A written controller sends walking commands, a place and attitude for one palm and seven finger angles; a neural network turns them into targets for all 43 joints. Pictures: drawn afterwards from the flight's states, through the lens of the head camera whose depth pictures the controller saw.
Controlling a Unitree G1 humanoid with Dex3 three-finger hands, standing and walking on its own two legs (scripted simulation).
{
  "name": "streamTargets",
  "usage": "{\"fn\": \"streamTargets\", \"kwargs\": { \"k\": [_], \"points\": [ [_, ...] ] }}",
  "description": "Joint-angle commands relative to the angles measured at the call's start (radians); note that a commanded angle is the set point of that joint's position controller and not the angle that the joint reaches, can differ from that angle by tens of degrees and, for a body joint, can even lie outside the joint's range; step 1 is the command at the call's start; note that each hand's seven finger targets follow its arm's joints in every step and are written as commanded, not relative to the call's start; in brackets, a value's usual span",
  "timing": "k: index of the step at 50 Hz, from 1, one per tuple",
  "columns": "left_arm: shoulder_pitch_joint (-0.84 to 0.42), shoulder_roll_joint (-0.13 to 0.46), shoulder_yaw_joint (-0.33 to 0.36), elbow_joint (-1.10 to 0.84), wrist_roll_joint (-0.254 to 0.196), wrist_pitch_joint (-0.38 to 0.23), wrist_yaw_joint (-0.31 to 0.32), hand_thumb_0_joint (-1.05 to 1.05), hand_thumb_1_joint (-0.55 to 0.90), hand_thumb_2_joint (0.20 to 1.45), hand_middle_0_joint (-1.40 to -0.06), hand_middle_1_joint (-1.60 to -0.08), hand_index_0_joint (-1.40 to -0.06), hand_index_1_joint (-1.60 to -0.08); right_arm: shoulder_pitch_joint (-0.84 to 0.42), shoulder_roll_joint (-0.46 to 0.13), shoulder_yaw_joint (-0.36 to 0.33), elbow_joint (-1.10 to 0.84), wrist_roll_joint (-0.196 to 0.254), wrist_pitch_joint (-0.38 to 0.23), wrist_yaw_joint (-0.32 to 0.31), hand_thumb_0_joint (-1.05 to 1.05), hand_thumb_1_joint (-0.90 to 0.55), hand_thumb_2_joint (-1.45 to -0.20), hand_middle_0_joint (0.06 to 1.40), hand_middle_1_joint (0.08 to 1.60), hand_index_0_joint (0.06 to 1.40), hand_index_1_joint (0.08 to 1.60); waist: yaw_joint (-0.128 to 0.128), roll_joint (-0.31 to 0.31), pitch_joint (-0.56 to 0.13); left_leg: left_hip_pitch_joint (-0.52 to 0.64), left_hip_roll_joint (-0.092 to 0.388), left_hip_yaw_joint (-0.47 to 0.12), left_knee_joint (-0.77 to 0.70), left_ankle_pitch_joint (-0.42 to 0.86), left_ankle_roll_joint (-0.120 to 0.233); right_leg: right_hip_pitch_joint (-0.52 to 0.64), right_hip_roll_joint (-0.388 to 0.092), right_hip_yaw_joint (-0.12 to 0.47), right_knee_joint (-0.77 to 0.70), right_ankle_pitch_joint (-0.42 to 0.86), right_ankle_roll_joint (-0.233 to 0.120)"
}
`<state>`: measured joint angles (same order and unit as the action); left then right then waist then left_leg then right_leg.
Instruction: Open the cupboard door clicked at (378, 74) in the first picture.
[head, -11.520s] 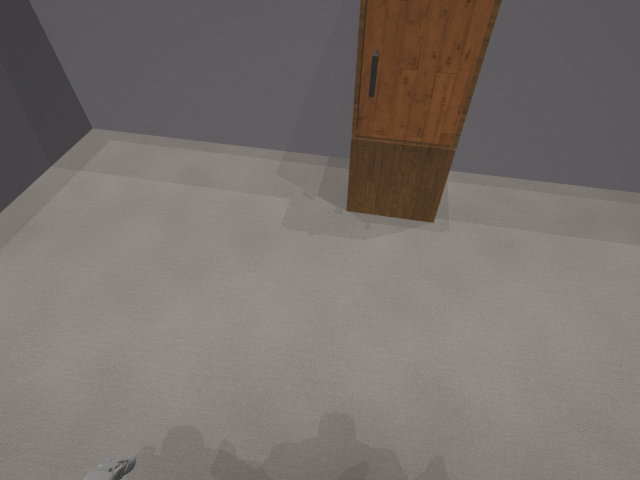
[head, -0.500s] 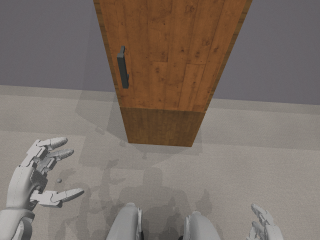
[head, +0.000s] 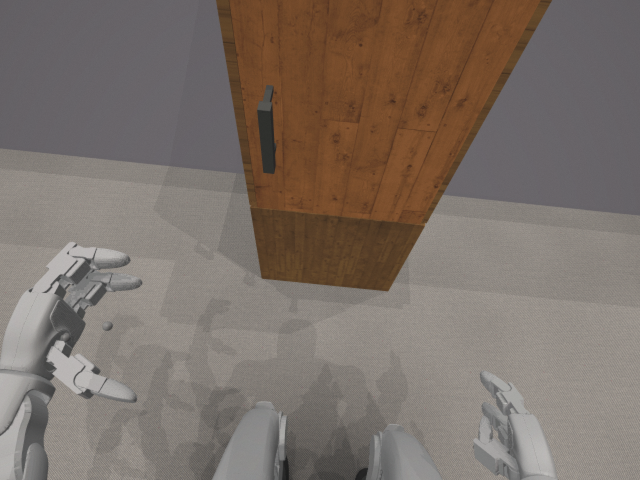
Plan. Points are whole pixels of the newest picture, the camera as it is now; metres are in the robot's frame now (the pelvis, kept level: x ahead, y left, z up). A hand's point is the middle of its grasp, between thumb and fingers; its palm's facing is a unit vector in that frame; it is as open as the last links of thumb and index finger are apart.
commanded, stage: raise the hand with hooked fingers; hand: left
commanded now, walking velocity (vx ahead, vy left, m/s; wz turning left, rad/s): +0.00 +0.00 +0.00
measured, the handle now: (269, 131) +0.59 +0.13 +0.01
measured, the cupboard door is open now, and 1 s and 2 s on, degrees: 0 0 0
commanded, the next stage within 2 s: move the hooked fingers beside the handle in 0.62 s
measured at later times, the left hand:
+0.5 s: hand (118, 310) +0.28 +0.26 +0.03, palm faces +0.00 -1.00 -0.06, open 14.0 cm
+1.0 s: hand (155, 278) +0.33 +0.23 +0.02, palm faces -0.06 -1.00 -0.04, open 14.0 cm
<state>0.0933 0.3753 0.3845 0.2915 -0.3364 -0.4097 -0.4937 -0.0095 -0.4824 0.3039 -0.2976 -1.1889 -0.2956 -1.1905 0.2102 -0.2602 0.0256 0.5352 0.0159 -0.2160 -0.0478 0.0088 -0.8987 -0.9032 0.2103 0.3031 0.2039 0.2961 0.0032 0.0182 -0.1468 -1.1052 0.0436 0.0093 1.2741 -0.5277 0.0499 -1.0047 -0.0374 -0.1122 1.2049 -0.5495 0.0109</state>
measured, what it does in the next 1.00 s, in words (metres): stands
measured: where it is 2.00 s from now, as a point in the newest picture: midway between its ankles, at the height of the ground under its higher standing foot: outside the picture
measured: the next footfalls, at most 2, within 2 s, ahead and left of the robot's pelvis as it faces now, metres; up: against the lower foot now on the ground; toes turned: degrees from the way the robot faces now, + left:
none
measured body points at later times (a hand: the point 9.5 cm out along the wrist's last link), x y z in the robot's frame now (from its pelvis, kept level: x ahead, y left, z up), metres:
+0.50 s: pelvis +0.00 -0.02 +0.00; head +0.11 +0.00 +0.43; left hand +0.28 +0.31 +0.04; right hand +0.16 -0.28 -0.09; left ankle +0.04 +0.08 -0.63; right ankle +0.02 -0.14 -0.63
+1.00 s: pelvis +0.00 -0.02 -0.01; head +0.12 +0.00 +0.42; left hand +0.33 +0.28 +0.03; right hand +0.16 -0.28 -0.10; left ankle +0.04 +0.08 -0.63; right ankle +0.02 -0.14 -0.63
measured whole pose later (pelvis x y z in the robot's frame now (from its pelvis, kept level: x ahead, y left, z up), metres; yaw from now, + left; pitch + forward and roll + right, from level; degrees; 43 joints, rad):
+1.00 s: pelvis +0.00 -0.02 -0.01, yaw +0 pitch +22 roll -4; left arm -0.14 0.39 0.39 0.47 -0.32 -0.39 -0.51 -0.01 -0.50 0.30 -0.30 -1.20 -0.30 -1.20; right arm 0.22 -0.28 0.02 0.57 0.02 -0.19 -0.06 0.01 -0.90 -0.90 0.21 0.30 0.20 0.30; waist -0.03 0.02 -0.15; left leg -1.17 0.06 0.00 1.31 -0.54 0.03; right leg -1.08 -0.02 -0.12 1.26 -0.57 -0.02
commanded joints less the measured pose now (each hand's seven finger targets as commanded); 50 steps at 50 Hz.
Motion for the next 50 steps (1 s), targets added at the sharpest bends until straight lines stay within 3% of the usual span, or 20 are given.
{"fn": "streamTargets", "kwargs": {
  "k": [1,2,6,8,9,12,14,17,19,21,24,26,33,35,36,38,41,43,46,50],
  "points": [
    [-0.13,0.251,0.149,-0.162,-0.052,-0.073,-0.018,0.0,-0.5,0.3,-0.3,-1.2,-0.3,-1.2,0.042,-0.18,-0.082,-0.106,0.012,-0.042,-0.016,0.0,-0.9,-0.9,0.2,0.3,0.2,0.3,-0.002,0.12,-0.356,0.409,-0.011,-0.114,-0.209,0.353,-0.057,0.031,0.066,0.02,-0.111,0.187,-0.043],
    [-0.134,0.239,0.137,-0.134,-0.054,-0.063,-0.029,0.0,-0.5,0.3,-0.3,-1.2,-0.3,-1.2,0.041,-0.181,-0.083,-0.103,0.014,-0.039,-0.016,0.0,-0.9,-0.9,0.2,0.3,0.2,0.3,-0.011,0.106,-0.335,0.396,-0.012,-0.111,-0.208,0.338,-0.055,0.027,0.065,0.019,-0.116,0.184,-0.041],
    [-0.168,0.273,0.156,-0.082,-0.059,-0.023,-0.066,0.0,-0.5,0.3,-0.3,-1.2,-0.3,-1.2,0.055,-0.192,-0.086,-0.101,0.02,-0.032,-0.019,0.0,-0.9,-0.9,0.2,0.3,0.2,0.3,-0.008,0.115,-0.363,0.385,-0.01,-0.097,-0.19,0.384,-0.047,0.041,0.061,0.027,-0.116,0.22,-0.039],
    [-0.156,0.251,0.14,-0.084,-0.073,-0.012,-0.079,0.0,-0.5,0.3,-0.3,-1.2,-0.3,-1.2,0.055,-0.192,-0.087,-0.112,0.022,-0.031,-0.015,0.0,-0.9,-0.9,0.2,0.3,0.2,0.3,-0.007,0.097,-0.36,0.37,-0.015,-0.091,-0.192,0.365,-0.04,0.059,0.061,0.03,-0.129,0.22,-0.038],
    [-0.141,0.24,0.131,-0.088,-0.077,-0.013,-0.081,0.0,-0.5,0.3,-0.3,-1.2,-0.3,-1.2,0.058,-0.19,-0.089,-0.113,0.024,-0.035,-0.015,0.0,-0.9,-0.9,0.2,0.3,0.2,0.3,-0.009,0.077,-0.364,0.373,-0.015,-0.089,-0.186,0.379,-0.036,0.068,0.065,0.032,-0.131,0.231,-0.039],
    [-0.136,0.266,0.152,-0.139,-0.078,-0.035,-0.068,0.0,-0.5,0.3,-0.3,-1.2,-0.3,-1.2,0.057,-0.189,-0.092,-0.116,0.02,-0.039,-0.008,0.0,-0.9,-0.9,0.2,0.3,0.2,0.3,0.001,0.102,-0.391,0.385,-0.014,-0.086,-0.184,0.392,-0.037,0.073,0.062,0.037,-0.126,0.239,-0.038],
    [-0.129,0.278,0.169,-0.137,-0.077,-0.052,-0.049,0.0,-0.5,0.3,-0.3,-1.2,-0.3,-1.2,0.062,-0.186,-0.092,-0.112,0.017,-0.039,-0.006,0.0,-0.9,-0.9,0.2,0.3,0.2,0.3,-0.002,0.081,-0.367,0.356,-0.015,-0.082,-0.176,0.39,-0.034,0.077,0.066,0.038,-0.123,0.243,-0.04],
    [-0.134,0.273,0.178,-0.096,-0.073,-0.064,-0.03,0.0,-0.5,0.3,-0.3,-1.2,-0.3,-1.2,0.053,-0.183,-0.09,-0.112,0.019,-0.028,-0.007,0.0,-0.9,-0.9,0.2,0.3,0.2,0.3,-0.007,0.062,-0.317,0.295,-0.019,-0.07,-0.182,0.29,-0.03,0.078,0.063,0.044,-0.132,0.186,-0.037],
    [-0.152,0.277,0.177,-0.096,-0.072,-0.07,-0.024,0.0,-0.5,0.3,-0.3,-1.2,-0.3,-1.2,0.058,-0.183,-0.091,-0.112,0.02,-0.026,-0.01,0.0,-0.9,-0.9,0.2,0.3,0.2,0.3,-0.013,0.057,-0.32,0.282,-0.021,-0.067,-0.177,0.27,-0.026,0.08,0.065,0.05,-0.134,0.173,-0.037],
    [-0.155,0.266,0.163,-0.098,-0.068,-0.068,-0.028,0.0,-0.5,0.3,-0.3,-1.2,-0.3,-1.2,0.054,-0.18,-0.089,-0.115,0.021,-0.022,-0.011,0.0,-0.9,-0.9,0.2,0.3,0.2,0.3,-0.014,0.09,-0.326,0.294,-0.022,-0.061,-0.182,0.26,-0.026,0.08,0.061,0.055,-0.141,0.17,-0.035],
    [-0.157,0.26,0.142,-0.111,-0.07,-0.067,-0.041,0.0,-0.5,0.3,-0.3,-1.2,-0.3,-1.2,0.057,-0.181,-0.088,-0.118,0.024,-0.023,-0.016,0.0,-0.9,-0.9,0.2,0.3,0.2,0.3,-0.024,0.068,-0.332,0.285,-0.022,-0.058,-0.174,0.249,-0.018,0.099,0.063,0.068,-0.154,0.167,-0.035],
    [-0.157,0.275,0.152,-0.125,-0.068,-0.069,-0.047,0.0,-0.5,0.3,-0.3,-1.2,-0.3,-1.2,0.055,-0.181,-0.086,-0.114,0.023,-0.023,-0.018,0.0,-0.9,-0.9,0.2,0.3,0.2,0.3,-0.018,0.085,-0.357,0.297,-0.021,-0.057,-0.172,0.267,-0.018,0.109,0.06,0.069,-0.151,0.186,-0.034],
    [-0.159,0.268,0.158,-0.091,-0.076,-0.067,-0.04,0.0,-0.5,0.3,-0.3,-1.2,-0.3,-1.2,0.045,-0.175,-0.082,-0.112,0.024,-0.021,-0.021,0.0,-0.9,-0.9,0.2,0.3,0.2,0.3,-0.022,0.069,-0.307,0.254,-0.023,-0.052,-0.164,0.223,-0.018,0.097,0.06,0.073,-0.157,0.149,-0.032],
    [-0.163,0.265,0.154,-0.088,-0.076,-0.062,-0.042,0.0,-0.5,0.3,-0.3,-1.2,-0.3,-1.2,0.044,-0.175,-0.079,-0.113,0.024,-0.021,-0.02,0.0,-0.9,-0.9,0.2,0.3,0.2,0.3,-0.018,0.088,-0.315,0.259,-0.023,-0.052,-0.164,0.229,-0.019,0.1,0.06,0.076,-0.154,0.154,-0.034],
    [-0.158,0.266,0.155,-0.078,-0.075,-0.058,-0.044,0.0,-0.5,0.3,-0.3,-1.2,-0.3,-1.2,0.046,-0.176,-0.08,-0.115,0.024,-0.02,-0.021,0.0,-0.9,-0.9,0.2,0.3,0.2,0.3,-0.018,0.068,-0.316,0.254,-0.023,-0.053,-0.162,0.233,-0.018,0.108,0.06,0.075,-0.153,0.162,-0.033],
    [-0.228,0.238,0.109,-0.083,-0.064,-0.057,-0.045,0.0,-0.5,0.3,-0.3,-1.2,-0.3,-1.2,0.047,-0.177,-0.079,-0.108,0.025,-0.022,-0.023,0.0,-0.9,-0.9,0.2,0.3,0.2,0.3,-0.037,0.081,-0.313,0.265,-0.022,-0.055,-0.157,0.226,-0.016,0.074,0.061,0.073,-0.149,0.157,-0.032],
    [-0.369,0.24,0.086,-0.059,-0.048,-0.062,-0.04,0.0,-0.5,0.3,-0.3,-1.2,-0.3,-1.2,0.058,-0.184,-0.077,-0.083,0.023,-0.026,-0.032,0.0,-0.9,-0.9,0.2,0.3,0.2,0.3,-0.063,0.086,-0.302,0.26,-0.018,-0.064,-0.141,0.198,-0.017,0.025,0.061,0.069,-0.136,0.136,-0.033],
    [-0.384,0.227,0.066,-0.056,-0.036,-0.063,-0.033,0.0,-0.5,0.3,-0.3,-1.2,-0.3,-1.2,0.061,-0.184,-0.08,-0.081,0.021,-0.03,-0.034,0.0,-0.9,-0.9,0.2,0.3,0.2,0.3,-0.058,0.098,-0.326,0.284,-0.018,-0.066,-0.146,0.201,-0.019,0.017,0.058,0.067,-0.134,0.136,-0.035],
    [-0.43,0.274,0.097,-0.026,-0.018,-0.054,-0.015,0.0,-0.5,0.3,-0.3,-1.2,-0.3,-1.2,0.069,-0.19,-0.081,-0.071,0.019,-0.02,-0.037,0.0,-0.9,-0.9,0.2,0.3,0.2,0.3,-0.051,0.079,-0.362,0.294,-0.014,-0.068,-0.145,0.238,-0.02,0.031,0.058,0.066,-0.126,0.165,-0.036],
    [-0.403,0.292,0.121,-0.032,-0.002,-0.034,0.018,0.0,-0.5,0.3,-0.3,-1.2,-0.3,-1.2,0.069,-0.182,-0.08,-0.082,0.015,-0.002,-0.024,0.0,-0.9,-0.9,0.2,0.3,0.2,0.3,-0.016,0.119,-0.438,0.357,-0.012,-0.071,-0.16,0.334,-0.03,0.063,0.054,0.058,-0.112,0.232,-0.039]
  ]
}}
